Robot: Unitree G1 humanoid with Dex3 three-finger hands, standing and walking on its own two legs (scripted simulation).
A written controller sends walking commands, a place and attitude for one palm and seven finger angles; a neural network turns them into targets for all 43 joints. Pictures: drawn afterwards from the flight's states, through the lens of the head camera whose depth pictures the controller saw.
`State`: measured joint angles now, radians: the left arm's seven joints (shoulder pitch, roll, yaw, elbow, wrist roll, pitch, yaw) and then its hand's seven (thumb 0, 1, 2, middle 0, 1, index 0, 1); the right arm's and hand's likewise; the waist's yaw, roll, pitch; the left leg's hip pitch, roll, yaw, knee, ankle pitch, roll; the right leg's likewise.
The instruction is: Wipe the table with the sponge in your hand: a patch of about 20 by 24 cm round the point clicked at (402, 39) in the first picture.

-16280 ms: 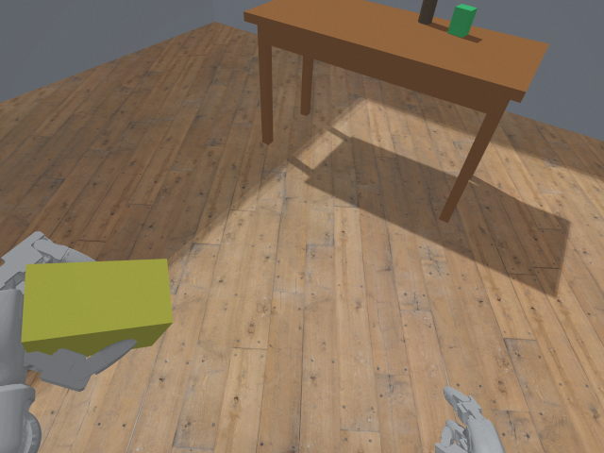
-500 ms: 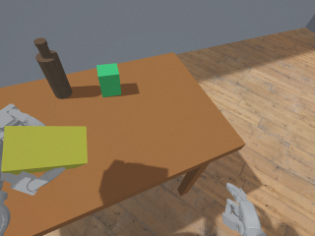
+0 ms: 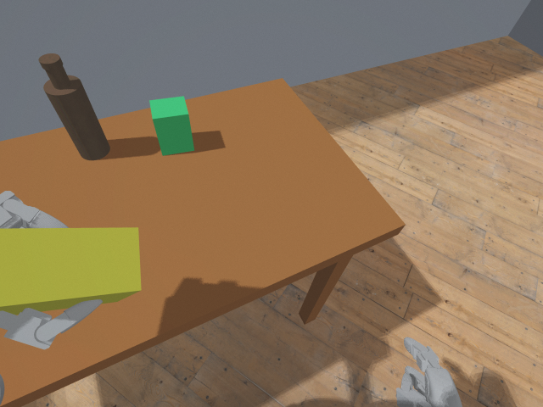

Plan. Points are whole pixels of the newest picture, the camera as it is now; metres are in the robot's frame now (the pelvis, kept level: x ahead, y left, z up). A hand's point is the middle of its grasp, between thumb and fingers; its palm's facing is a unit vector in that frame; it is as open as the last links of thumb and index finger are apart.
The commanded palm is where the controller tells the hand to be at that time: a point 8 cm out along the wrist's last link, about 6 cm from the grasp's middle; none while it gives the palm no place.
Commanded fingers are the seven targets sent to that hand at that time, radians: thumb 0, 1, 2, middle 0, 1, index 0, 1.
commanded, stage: come to a stop and stand still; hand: left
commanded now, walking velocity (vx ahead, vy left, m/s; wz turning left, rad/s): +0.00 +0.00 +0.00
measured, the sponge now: (88, 271) +0.23 +0.22 +0.13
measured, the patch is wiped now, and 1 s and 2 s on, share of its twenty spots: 0.00 0.00 0.00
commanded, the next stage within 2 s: look again from close up in 1.00 s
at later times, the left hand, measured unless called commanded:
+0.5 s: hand (56, 266) +0.22 +0.24 +0.16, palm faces +0.36 -0.86 -0.36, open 10.1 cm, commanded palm +0.16 +0.28 +0.18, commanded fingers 0.00 0.10 1.30 -1.20 -1.60 -1.20 -1.60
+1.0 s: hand (49, 256) +0.24 +0.25 +0.15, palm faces +0.35 -0.87 -0.36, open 10.1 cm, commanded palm +0.17 +0.29 +0.18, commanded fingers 0.00 0.10 1.30 -1.20 -1.60 -1.20 -1.60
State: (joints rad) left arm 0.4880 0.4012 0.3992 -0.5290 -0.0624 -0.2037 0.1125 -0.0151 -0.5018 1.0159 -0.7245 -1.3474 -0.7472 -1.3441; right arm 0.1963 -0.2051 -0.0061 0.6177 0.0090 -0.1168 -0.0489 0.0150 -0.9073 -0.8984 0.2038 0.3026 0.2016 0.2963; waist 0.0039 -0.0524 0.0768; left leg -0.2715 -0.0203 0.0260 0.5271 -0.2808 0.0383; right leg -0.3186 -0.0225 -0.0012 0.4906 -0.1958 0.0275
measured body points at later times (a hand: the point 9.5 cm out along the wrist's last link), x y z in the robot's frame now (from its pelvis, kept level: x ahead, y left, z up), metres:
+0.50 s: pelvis -0.01 +0.00 +0.00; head +0.02 +0.00 +0.45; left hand +0.20 +0.28 +0.18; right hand +0.17 -0.21 -0.08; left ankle +0.00 +0.09 -0.74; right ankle +0.04 -0.14 -0.74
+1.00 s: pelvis +0.01 +0.01 +0.01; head +0.04 +0.04 +0.45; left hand +0.21 +0.30 +0.17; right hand +0.20 -0.21 -0.06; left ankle +0.00 +0.09 -0.74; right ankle +0.04 -0.14 -0.74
